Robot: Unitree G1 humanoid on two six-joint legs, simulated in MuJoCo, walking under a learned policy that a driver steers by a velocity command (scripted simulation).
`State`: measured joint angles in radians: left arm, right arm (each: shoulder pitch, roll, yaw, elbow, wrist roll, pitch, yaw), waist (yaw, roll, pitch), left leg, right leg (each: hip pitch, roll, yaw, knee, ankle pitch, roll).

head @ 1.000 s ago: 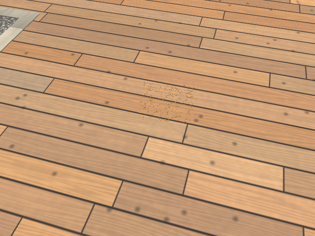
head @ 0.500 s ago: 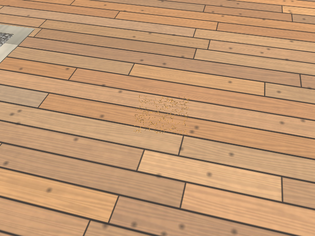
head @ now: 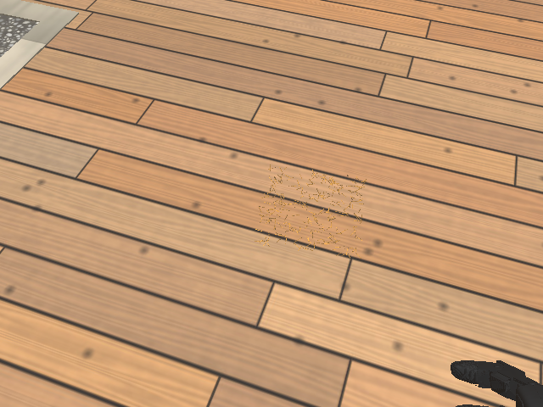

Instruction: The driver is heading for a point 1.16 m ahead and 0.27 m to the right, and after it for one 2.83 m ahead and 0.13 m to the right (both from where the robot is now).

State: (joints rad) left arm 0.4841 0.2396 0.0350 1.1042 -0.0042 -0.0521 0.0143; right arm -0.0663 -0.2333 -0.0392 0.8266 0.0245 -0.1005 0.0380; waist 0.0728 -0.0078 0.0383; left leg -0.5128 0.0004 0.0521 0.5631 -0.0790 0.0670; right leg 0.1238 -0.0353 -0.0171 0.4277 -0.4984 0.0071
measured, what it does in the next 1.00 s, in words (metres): walks ahead: right foot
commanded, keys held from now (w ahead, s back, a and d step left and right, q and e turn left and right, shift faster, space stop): w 0.96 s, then w+e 0.04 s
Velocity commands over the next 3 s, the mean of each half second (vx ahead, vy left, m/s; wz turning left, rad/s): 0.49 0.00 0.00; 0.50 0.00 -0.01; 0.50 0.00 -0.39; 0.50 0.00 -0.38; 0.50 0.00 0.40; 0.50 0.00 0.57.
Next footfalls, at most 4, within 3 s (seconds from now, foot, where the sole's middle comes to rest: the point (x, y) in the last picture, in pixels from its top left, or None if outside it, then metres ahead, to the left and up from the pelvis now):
0.54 right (352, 397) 0.49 -0.13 -0.75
1.08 left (260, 275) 0.80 0.12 -0.75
1.62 right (364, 212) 1.05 -0.18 -0.75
2.16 left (342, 124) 1.43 -0.12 -0.75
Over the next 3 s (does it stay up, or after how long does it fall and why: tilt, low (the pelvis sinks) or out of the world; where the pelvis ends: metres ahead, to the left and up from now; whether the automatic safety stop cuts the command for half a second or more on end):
stays up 1.67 -0.25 0.03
